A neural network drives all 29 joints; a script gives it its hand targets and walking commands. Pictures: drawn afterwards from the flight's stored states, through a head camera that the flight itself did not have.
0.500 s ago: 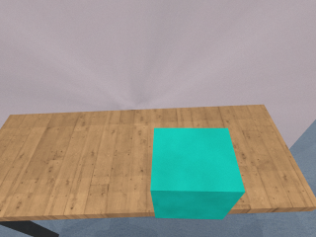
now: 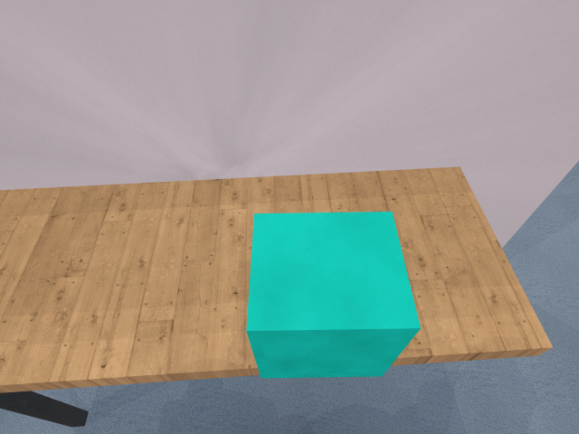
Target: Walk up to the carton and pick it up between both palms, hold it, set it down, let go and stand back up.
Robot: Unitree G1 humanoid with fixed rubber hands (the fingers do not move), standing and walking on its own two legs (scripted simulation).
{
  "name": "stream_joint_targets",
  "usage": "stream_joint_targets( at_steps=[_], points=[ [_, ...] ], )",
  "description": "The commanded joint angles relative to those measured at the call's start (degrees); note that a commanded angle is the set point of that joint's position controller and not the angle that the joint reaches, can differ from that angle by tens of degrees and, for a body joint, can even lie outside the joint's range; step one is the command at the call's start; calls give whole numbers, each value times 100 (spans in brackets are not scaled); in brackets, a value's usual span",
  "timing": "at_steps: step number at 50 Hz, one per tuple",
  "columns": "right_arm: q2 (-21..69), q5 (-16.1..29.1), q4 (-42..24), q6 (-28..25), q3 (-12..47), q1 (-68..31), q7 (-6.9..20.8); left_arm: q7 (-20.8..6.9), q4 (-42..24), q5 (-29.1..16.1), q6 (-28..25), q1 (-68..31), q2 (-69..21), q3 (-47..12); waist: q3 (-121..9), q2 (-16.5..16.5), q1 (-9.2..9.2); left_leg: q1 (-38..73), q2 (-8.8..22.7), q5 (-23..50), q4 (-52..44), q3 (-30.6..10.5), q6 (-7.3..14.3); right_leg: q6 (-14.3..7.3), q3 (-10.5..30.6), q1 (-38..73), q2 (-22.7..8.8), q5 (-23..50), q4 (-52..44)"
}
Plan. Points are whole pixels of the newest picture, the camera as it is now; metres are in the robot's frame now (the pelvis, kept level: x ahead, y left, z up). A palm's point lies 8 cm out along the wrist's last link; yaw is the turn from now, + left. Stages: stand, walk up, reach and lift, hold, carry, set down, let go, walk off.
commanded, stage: walk up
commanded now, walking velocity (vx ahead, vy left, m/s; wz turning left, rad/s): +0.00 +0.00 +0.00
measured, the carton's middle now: (322, 300) +0.31 -0.03 -0.02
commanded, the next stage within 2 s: stand in 1.68 s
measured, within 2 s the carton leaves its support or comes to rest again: neither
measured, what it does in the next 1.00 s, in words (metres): steps on the spot: right foot, then left foot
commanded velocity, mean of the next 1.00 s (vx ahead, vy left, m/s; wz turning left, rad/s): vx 0.00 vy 0.04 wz -0.01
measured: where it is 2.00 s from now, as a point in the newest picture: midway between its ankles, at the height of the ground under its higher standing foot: outside the picture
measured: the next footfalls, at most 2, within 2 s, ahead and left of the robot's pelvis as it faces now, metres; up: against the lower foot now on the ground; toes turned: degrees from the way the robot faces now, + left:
right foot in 0.16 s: +0.02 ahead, -0.17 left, +0.00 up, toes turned +0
left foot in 0.50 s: -0.04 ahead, +0.03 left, +0.00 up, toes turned +4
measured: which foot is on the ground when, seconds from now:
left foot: down 0.00-0.20, up 0.22-0.48, down 0.50-0.86, up 0.88-1.00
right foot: up 0.00-0.14, down 0.16-1.00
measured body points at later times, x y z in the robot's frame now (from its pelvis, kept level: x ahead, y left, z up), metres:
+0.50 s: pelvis -0.02 -0.08 +0.00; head +0.01 -0.08 +0.45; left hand -0.07 +0.11 -0.16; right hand -0.01 -0.30 -0.16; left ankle -0.08 +0.03 -0.74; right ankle -0.02 -0.17 -0.73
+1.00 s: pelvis -0.04 -0.06 +0.01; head -0.01 -0.08 +0.46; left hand -0.06 +0.17 -0.13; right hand -0.03 -0.29 -0.16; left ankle -0.09 +0.05 -0.67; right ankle -0.02 -0.17 -0.73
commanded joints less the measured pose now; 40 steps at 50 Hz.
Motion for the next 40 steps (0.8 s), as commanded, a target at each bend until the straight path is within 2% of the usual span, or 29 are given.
stream_joint_targets(
  at_steps=[1, 2, 4, 5, 6, 7, 8, 9, 10, 11, 12, 13, 14, 15, 17, 20, 21, 23, 24, 25, 26, 27, 28, 29, 31, 36, 40],
  points=[
    [-536, 12, -170, 187, -109, 60, -97, -322, -667, 49, 42, -29, -390, -60, -465, 2238, 462, -1799, 801, -1152, -2331, -1019, 851, -55, 1165, 670, -778, 227, 960],
    [-504, -29, -341, 173, -121, -656, -58, -355, -411, 32, 20, 508, -252, 50, -389, 2423, 742, -1815, 425, -995, -2108, -658, 543, -54, 862, 818, -652, 469, 297],
    [-673, -5, -472, 146, -174, -801, 27, -254, -162, 27, -19, 955, 53, 175, -222, 1860, 789, -1030, 217, -435, -1449, -360, 317, 161, 472, 423, -586, 910, -1078],
    [-761, 11, -432, 158, -206, -630, 78, -170, -71, 30, -28, 1096, 83, 185, -72, 1530, 770, -724, 241, -315, -1128, -353, 324, 219, 193, 295, -454, 1247, -1733],
    [-827, -25, -323, 190, -228, -327, 129, -90, 24, 32, -48, 1190, 109, 196, 64, 1078, 709, -597, 251, -186, -699, -349, 348, 259, 108, 357, -390, 1543, -2323],
    [-697, -75, -183, 227, -188, 201, 186, -45, 71, 45, -82, 1155, 218, 199, 105, 331, 507, -604, 134, -215, -149, -289, 323, 277, 239, 446, -423, 1614, -2636],
    [-417, -75, -144, 249, -113, 699, 228, -36, -49, 71, -130, 1031, 521, 229, 29, -691, 327, -969, 20, -713, 254, -207, 127, 146, 1177, 494, -1210, 1300, -2922],
    [-260, -60, -150, 325, -56, 1102, 241, -47, -326, 62, -153, 612, 899, 243, 186, -1694, 92, -1079, -192, -1635, 631, -145, -90, -80, 2409, -248, -2139, 510, -3662],
    [-345, -58, -285, 421, -119, 901, 201, -62, -447, 72, -119, 238, 1320, 293, 612, -2617, 293, -427, -314, -1676, 1300, -452, -28, -658, 3127, -2103, -2452, -1356, -4398],
    [-657, -61, -402, 478, -188, 713, 220, -102, -572, 127, -105, -222, 1108, 259, 1160, -2456, 196, -105, -302, -1385, 2021, -587, -49, -827, 3315, -2977, -2348, -2125, -4825],
    [-722, -56, -401, 497, -160, 700, 273, -124, -642, 133, -142, -504, 827, 180, 1374, -1817, 53, 0, -239, -1131, 2208, -597, -29, -741, 2707, -2843, -2022, -1429, -4694],
    [-590, -57, -294, 471, -110, 762, 328, -96, -664, 127, -216, -585, 619, 97, 1246, -1327, -43, -154, -213, -928, 1843, -613, 31, -493, 2036, -2084, -1644, -145, -4246],
    [-442, -53, -185, 422, -95, 913, 355, -54, -655, 91, -289, -510, 547, 33, 1020, -1055, -133, -468, -245, -795, 1562, -629, 85, -371, 1643, -1260, -1509, 1397, -3766],
    [-323, -73, -103, 376, -71, 1078, 352, -57, -605, 58, -335, -370, 580, 9, 749, -870, -193, -561, -257, -756, 1445, -641, 106, -382, 1435, -761, -1493, 2481, -3454],
    [-339, -76, -107, 304, -58, 1029, 291, -100, -443, 44, -398, 8, 453, -51, 312, -606, -111, -329, -299, -705, 1094, -543, 84, -447, 1233, -194, -1398, 3323, -3072],
    [-414, 70, -293, 188, -34, 494, 213, -86, -183, 113, -371, 609, 324, -115, -135, -696, 200, -17, -419, -716, -256, -411, 60, -733, 1478, 442, -1407, 3842, -2662],
    [-389, 96, -276, 149, -13, 562, 202, -71, -153, 117, -350, 625, 383, -93, -313, -684, 183, 203, -430, -404, -786, -419, 56, -799, 1518, 551, -1433, 3833, -2553],
    [-391, 101, -103, 53, 16, 949, 176, -65, -171, 70, -324, 428, 498, -5, -716, -507, 34, 990, -217, 806, -1700, -602, 55, -738, 1499, 602, -1391, 3951, -2345],
    [-553, 88, -48, 2, -13, 1054, 161, -84, -186, 19, -344, 437, 426, -10, -990, -259, 65, 1518, 89, 1316, -1634, -818, 83, -626, 1382, 434, -1300, 3899, -2263],
    [-724, 74, -30, -30, -37, 1063, 154, -109, -204, -25, -369, 484, 292, -39, -1160, 61, 164, 1921, 398, 2111, -1335, -1091, 174, -492, 1208, 110, -1151, 3487, -2221],
    [-672, 102, 5, -27, 1, 807, 182, -119, -191, -78, -376, 544, 54, -84, -1092, 520, 326, 1755, 415, 2485, -1168, -1085, 332, -389, 954, 114, -855, 2758, -2502],
    [-502, 81, 0, -22, 35, 580, 225, -93, -188, -93, -368, 485, 17, -95, -890, 1040, 308, 1172, 321, 2050, -1213, -1068, 431, -349, 909, 458, -827, 2595, -2620],
    [-294, 43, -29, -41, 88, 487, 251, -73, -178, -79, -366, 326, 242, -53, -770, 1117, 241, 980, 165, 1836, -1315, -977, 371, -375, 1025, 659, -892, 2848, -2567],
    [-221, 27, -41, -62, 112, 502, 248, -78, -162, -67, -368, 244, 457, 1, -745, 1035, 209, 1066, 85, 1877, -1357, -863, 305, -410, 1095, 626, -917, 3172, -2496],
    [-312, 31, -15, -88, 113, 633, 200, -115, -87, -47, -353, 267, 515, 38, -650, 835, 208, 1176, 114, 2014, -1366, -791, 297, -417, 1071, 475, -889, 3382, -2482],
    [-340, 38, 112, -54, 109, 861, 203, -117, 58, 11, -284, 289, 245, -37, -14, 170, 217, 654, 82, 1133, -1478, -855, 318, -375, 1006, 384, -892, 2929, -2662],
    [-352, 28, 173, -57, 131, 986, 210, -103, 131, -7, -250, 248, 196, -48, 223, -183, 208, 486, 94, 972, -1496, -883, 286, -336, 993, 347, -874, 2789, -2732]
  ],
)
